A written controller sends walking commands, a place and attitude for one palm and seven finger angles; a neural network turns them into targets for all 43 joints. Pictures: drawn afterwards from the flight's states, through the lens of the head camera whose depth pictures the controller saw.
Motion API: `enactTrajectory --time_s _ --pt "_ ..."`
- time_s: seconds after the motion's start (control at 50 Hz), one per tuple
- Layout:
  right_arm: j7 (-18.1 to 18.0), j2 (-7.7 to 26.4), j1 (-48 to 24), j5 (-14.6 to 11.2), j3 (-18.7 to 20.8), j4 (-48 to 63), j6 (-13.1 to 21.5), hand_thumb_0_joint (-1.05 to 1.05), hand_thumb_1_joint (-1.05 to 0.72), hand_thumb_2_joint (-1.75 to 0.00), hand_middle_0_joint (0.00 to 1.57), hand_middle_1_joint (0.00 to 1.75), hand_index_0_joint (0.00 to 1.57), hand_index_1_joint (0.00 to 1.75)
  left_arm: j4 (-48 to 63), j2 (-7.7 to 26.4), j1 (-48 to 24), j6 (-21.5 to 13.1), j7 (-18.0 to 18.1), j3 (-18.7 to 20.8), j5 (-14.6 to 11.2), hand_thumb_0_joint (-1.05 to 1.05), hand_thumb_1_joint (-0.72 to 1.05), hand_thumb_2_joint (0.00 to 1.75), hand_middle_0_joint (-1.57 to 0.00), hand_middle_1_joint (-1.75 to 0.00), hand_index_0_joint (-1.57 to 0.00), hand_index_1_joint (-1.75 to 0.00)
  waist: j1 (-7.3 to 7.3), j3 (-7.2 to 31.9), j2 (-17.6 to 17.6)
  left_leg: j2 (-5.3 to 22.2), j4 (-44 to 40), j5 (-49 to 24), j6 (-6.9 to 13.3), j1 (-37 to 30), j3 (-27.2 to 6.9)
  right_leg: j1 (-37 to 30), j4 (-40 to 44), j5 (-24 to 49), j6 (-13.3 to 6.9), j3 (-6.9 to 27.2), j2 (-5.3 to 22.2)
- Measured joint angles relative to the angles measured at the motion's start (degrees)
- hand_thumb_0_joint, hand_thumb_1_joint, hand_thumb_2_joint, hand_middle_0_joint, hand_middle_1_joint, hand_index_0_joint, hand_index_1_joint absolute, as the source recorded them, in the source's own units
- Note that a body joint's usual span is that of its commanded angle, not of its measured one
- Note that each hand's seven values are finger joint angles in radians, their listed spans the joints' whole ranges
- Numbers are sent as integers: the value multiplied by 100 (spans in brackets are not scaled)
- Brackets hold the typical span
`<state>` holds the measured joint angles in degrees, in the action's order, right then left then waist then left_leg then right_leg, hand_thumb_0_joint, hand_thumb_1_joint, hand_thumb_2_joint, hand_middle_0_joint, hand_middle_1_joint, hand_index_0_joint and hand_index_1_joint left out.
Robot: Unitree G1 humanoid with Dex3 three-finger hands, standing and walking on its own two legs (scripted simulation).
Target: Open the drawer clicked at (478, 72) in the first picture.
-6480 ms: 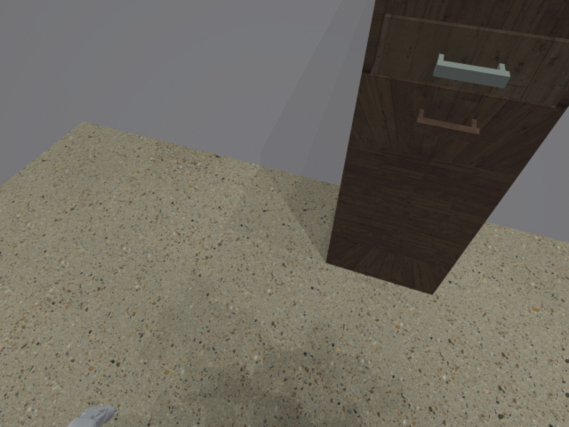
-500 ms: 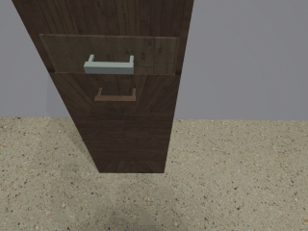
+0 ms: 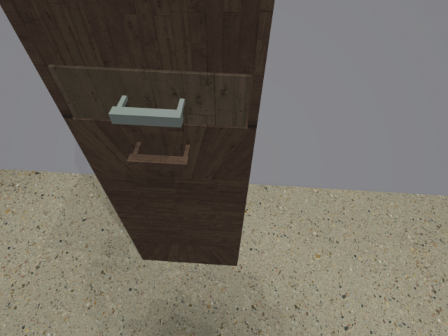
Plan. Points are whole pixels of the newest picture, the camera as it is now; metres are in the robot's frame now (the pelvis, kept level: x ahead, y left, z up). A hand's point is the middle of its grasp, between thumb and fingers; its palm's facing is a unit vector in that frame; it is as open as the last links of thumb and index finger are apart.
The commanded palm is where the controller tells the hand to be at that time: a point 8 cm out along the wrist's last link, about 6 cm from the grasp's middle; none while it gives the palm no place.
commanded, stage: come to a stop and stand still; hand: left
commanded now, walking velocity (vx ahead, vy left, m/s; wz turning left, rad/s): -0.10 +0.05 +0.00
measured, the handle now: (149, 109) +0.49 +0.20 +0.13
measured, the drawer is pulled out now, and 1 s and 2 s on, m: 0.00 0.00 0.00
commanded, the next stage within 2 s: look again from close up in 1.48 s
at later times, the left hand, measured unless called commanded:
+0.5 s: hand out of the picture +0.02 +0.21 -0.17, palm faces -0.01 -0.97 -0.22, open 7.4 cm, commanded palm none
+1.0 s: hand out of the picture -0.06 +0.21 -0.18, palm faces -0.01 -0.99 -0.14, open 7.4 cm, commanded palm none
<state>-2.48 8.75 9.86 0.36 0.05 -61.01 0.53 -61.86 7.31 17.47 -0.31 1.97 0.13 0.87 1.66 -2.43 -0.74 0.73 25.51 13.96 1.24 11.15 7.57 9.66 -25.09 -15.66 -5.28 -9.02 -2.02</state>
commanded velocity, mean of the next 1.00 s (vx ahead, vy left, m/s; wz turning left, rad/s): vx -0.01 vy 0.00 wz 0.00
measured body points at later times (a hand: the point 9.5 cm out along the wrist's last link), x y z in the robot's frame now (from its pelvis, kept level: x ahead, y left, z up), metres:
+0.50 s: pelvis -0.04 +0.03 -0.01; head -0.04 +0.03 +0.44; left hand +0.02 +0.26 -0.15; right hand -0.06 -0.19 -0.16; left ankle -0.02 +0.12 -0.74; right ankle -0.02 -0.05 -0.74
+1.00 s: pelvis -0.03 +0.06 +0.00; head -0.01 +0.07 +0.45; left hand -0.05 +0.26 -0.16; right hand -0.03 -0.16 -0.16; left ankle -0.02 +0.12 -0.74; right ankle -0.02 -0.05 -0.74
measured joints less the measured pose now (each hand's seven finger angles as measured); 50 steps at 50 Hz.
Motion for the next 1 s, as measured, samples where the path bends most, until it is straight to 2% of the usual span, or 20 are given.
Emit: enactTrajectory --time_s 0.2,0.24,0.34,0.4,0.62,0.78,1.0 --pt "39 62 133 15 71 -9 -177 0 -94 -90 20 30 20 30 101 108 -32 51 45 47 20 1 91 90 -20 -29 -20 -30 -66 21 78 -11 122 -8 -15 39 -3 82 -226 -62 -49 -14 36" --pt "93 110 184 -9 78 74 -200 0 -94 -90 20 30 20 30 146 88 -37 -9 124 28 34 1 91 90 -20 -29 -20 -30 -76 -18 150 90 399 243 -92 182 -14 97 -141 41 4 5 -44" --pt "133 175 449 -13 145 395 -184 0 -93 -90 20 30 20 30 334 117 -3 -39 121 -2 26 1 90 90 -20 -30 -20 -30 -243 -39 215 90 842 521 -74 336 -316 267 -296 115 -43 99 -99" --pt "166 172 652 34 133 369 -188 1 -92 -90 20 30 20 30 383 171 -121 6 72 7 28 1 90 90 -20 -30 -20 -30 -332 13 236 70 755 235 -22 302 -392 340 -461 60 13 56 -48" --pt "214 -75 1164 124 -112 76 -129 1 -91 -90 20 30 20 30 557 268 -352 58 -26 35 6 1 90 90 -20 -29 -20 -30 -296 162 103 -271 231 -96 256 317 -217 573 -375 287 271 220 276" --pt "198 -100 995 94 -149 -40 -40 1 -91 -90 20 30 20 30 264 168 -44 43 -27 -15 8 1 91 90 -20 -29 -20 -30 -242 134 105 -353 30 -165 341 248 -163 548 -248 346 363 285 339" --pt "133 33 582 32 -152 -209 88 1 -92 -90 20 30 20 30 -182 -64 244 -18 -31 -155 5 1 91 90 -20 -29 -20 -30 -117 66 19 -379 -139 -110 388 13 -109 328 -68 329 447 357 341"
